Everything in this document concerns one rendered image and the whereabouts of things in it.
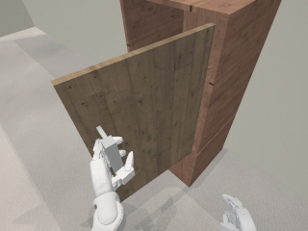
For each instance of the robot left hand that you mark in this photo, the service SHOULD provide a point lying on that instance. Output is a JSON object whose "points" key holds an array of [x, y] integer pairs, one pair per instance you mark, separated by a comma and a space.
{"points": [[100, 173]]}

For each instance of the handle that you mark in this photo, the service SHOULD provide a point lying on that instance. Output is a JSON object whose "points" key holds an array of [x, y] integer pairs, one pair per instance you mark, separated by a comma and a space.
{"points": [[111, 150]]}

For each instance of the left robot forearm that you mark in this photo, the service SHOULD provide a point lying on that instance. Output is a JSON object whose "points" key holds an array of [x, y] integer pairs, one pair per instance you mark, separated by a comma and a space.
{"points": [[109, 214]]}

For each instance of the robot right hand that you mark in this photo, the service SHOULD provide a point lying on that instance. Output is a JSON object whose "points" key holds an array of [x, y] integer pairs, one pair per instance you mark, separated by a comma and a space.
{"points": [[241, 221]]}

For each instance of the cupboard door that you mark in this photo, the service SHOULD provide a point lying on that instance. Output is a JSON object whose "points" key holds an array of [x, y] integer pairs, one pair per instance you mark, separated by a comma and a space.
{"points": [[150, 97]]}

